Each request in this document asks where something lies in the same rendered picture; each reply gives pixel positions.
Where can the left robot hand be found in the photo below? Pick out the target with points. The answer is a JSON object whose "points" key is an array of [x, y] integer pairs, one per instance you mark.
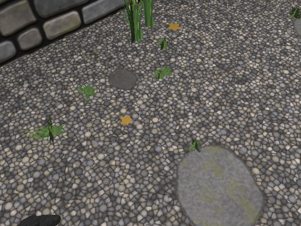
{"points": [[43, 220]]}

